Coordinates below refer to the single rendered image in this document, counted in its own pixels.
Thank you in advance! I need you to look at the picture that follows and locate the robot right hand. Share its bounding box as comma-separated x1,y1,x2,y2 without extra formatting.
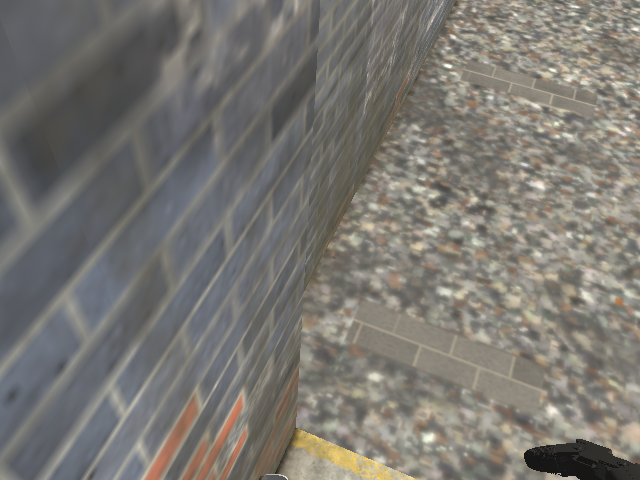
524,439,640,480

